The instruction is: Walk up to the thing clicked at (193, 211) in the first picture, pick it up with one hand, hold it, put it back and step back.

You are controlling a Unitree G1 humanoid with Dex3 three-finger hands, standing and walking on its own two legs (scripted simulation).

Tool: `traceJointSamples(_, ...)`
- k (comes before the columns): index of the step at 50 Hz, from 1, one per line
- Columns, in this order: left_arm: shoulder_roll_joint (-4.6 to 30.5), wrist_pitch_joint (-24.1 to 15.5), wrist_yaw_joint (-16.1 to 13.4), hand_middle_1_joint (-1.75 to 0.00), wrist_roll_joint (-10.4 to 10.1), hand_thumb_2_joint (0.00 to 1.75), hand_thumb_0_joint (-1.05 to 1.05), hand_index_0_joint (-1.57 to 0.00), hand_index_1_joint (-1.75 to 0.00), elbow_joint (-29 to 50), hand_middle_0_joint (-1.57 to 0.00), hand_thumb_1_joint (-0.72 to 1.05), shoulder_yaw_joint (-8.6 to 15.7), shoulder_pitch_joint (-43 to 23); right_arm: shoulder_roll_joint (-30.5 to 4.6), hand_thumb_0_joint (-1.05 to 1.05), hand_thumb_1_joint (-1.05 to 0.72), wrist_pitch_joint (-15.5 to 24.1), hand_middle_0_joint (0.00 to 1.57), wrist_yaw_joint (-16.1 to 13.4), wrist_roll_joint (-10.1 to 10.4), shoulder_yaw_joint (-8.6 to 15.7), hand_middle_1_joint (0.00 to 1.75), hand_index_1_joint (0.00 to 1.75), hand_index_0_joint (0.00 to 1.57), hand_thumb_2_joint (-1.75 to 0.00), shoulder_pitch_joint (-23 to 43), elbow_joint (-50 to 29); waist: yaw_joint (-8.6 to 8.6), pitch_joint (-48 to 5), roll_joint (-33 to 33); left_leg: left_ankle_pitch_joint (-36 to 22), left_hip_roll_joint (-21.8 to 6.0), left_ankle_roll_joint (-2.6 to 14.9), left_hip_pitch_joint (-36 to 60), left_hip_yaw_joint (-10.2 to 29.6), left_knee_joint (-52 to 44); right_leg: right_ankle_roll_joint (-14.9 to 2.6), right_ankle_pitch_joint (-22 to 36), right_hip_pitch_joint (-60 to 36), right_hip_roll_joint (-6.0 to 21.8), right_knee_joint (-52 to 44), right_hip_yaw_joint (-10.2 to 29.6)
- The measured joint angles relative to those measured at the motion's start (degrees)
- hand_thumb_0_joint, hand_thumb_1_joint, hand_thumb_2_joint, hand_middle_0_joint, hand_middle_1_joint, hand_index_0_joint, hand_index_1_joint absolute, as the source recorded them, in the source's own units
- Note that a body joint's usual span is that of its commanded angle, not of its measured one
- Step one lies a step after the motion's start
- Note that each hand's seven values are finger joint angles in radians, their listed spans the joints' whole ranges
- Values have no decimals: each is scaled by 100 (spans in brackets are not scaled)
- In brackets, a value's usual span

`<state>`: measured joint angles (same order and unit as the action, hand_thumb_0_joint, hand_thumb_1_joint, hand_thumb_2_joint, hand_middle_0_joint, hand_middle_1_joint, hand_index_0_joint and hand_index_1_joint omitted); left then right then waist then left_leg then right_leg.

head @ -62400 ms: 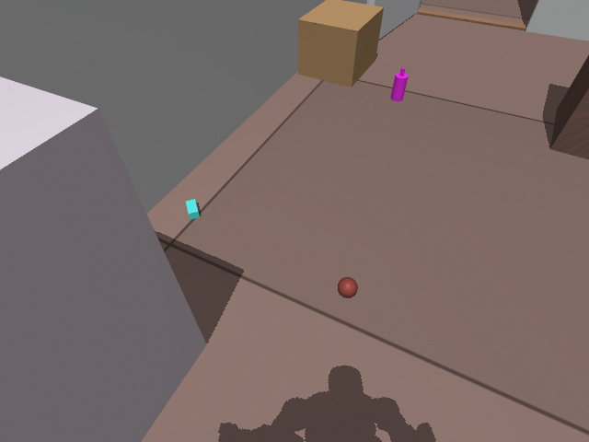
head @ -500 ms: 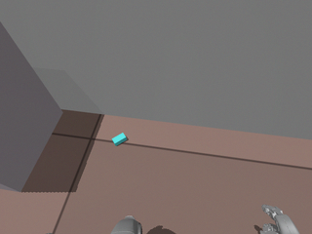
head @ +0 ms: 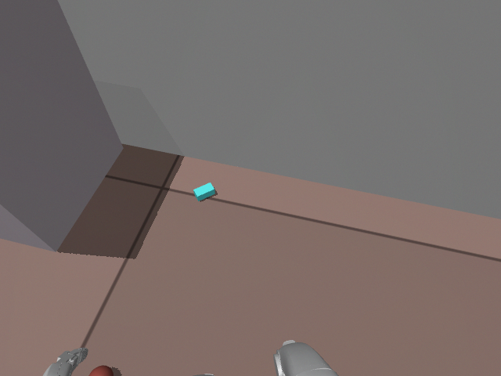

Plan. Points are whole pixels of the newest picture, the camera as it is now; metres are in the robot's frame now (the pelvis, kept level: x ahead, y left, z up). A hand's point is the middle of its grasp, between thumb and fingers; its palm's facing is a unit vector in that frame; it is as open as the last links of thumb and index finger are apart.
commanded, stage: step back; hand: left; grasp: from above
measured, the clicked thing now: (204, 191) +0.95 +0.20 -0.74
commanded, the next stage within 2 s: stand in 1.38 s
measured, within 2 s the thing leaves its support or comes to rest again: neither
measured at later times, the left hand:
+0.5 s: hand out of the picture -0.08 +0.26 -0.13, palm faces +0.00 -0.90 -0.44, open 7.4 cm
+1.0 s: hand out of the picture -0.07 +0.24 -0.14, palm faces +0.02 -0.92 -0.38, open 7.4 cm
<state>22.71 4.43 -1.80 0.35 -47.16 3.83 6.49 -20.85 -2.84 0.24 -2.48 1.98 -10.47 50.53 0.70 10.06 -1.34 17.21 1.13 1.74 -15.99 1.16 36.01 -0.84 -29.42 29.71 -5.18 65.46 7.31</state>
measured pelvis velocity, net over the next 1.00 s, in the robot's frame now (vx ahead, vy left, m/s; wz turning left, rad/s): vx -0.12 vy -0.02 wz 0.01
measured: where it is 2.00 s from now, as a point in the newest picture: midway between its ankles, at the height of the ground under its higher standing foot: outside the picture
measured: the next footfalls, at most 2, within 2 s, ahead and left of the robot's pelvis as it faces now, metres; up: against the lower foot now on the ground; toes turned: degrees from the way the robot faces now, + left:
right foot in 0.22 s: -0.09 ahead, -0.14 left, +0.00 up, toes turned -1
left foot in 0.54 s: -0.10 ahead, +0.12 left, +0.00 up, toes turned -2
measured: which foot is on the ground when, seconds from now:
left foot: down 0.00-0.26, up 0.28-0.52, down 0.54-0.80, up 0.82-1.00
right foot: up 0.00-0.20, down 0.22-1.00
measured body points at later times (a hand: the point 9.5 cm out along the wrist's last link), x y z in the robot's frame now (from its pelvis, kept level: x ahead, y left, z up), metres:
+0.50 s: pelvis -0.14 -0.02 +0.00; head -0.12 -0.04 +0.45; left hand -0.08 +0.31 -0.10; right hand -0.08 -0.34 -0.14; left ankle -0.14 +0.12 -0.71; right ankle -0.14 -0.13 -0.73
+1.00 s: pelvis -0.12 -0.02 +0.01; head -0.10 -0.04 +0.45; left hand -0.07 +0.29 -0.11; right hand -0.04 -0.34 -0.12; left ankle -0.08 +0.12 -0.70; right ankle -0.13 -0.13 -0.73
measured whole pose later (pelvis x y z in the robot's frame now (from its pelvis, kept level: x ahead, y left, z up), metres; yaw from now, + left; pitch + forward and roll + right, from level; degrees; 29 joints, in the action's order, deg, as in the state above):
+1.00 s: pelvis -0.12 -0.02 +0.01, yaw +1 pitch -3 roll +0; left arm 20.1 -2.4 0.5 1.7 -55.8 2.6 12.2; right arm -22.9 0.2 0.6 -1.5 3.3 -11.6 56.7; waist -1.8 4.8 1.6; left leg 23.7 -0.4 0.0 -21.2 2.3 43.8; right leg -1.1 -18.3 11.7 0.9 32.7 -2.4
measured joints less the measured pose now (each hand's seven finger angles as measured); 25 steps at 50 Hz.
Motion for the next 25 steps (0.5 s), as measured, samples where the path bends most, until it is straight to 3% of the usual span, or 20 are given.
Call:
traceJointSamples(3,16,-54,30,-30,5,90,1,-21,-30,-54,-20,90,25,144,17,1,-90,-6,20,-22,1,-2,30,30,20,-89,129,-74,-90,-74,3,-263,-121,2,-136,-62,-177,94,10,-265,-69,296,-14)
traceJointSamples(7,20,-101,73,-30,45,90,1,-20,-30,-166,-20,91,3,332,-31,1,-90,27,20,-21,12,27,30,30,20,-89,391,-301,-183,-44,51,-518,-264,-24,-414,-210,-189,218,-55,-958,176,-725,-227)
traceJointSamples(11,-5,-225,128,-30,84,90,1,-20,-30,-388,-20,91,-35,500,-147,0,-90,-7,20,17,46,29,30,30,20,-89,594,-424,-267,-102,156,-641,-422,-146,-811,-362,75,63,431,-1810,412,-2718,-525)
traceJointSamples(12,-86,-263,131,-30,119,90,1,-20,-30,-482,-20,91,-25,507,-216,0,-90,-31,20,17,61,49,30,30,20,-89,648,-397,-252,-70,348,-631,-543,-146,-905,-279,208,13,560,-1865,290,-2876,-604)
traceJointSamples(13,-154,-278,152,-30,156,90,1,-20,-30,-536,-20,91,-29,547,-247,0,-90,-57,20,-1,78,77,30,30,20,-89,651,-347,-214,-72,473,-313,-501,-139,-989,-81,357,-17,616,-1834,227,-2849,-676)
traceJointSamples(15,-189,-291,191,-30,196,90,1,-21,-30,-569,-20,90,-54,700,-214,0,-90,-111,20,-46,107,106,30,30,20,-89,540,-211,-322,-215,387,579,-93,-192,-1170,292,994,-86,668,-1660,330,-2724,-586)
traceJointSamples(18,-239,-295,170,-30,207,90,1,-21,-30,-631,-20,90,-65,818,-251,0,-90,-90,20,-56,159,116,30,30,20,-89,297,-43,-343,-348,339,704,340,-241,-1292,608,2080,-78,850,-1588,504,-2842,-569)
traceJointSamples(21,-229,-348,171,-30,238,90,1,-21,-30,-604,-21,90,-34,821,-293,0,-90,-30,20,-26,134,123,30,30,20,-90,4,137,-305,-439,372,690,308,-304,-1002,530,2137,-64,964,-1535,593,-2929,-689)
traceJointSamples(25,-124,-443,197,-30,256,90,1,-21,-30,-504,-21,90,19,746,-261,1,-90,7,20,49,56,129,30,30,20,-90,-314,450,-270,-533,350,1045,44,-302,-249,237,879,-54,960,-1461,707,-2865,-935)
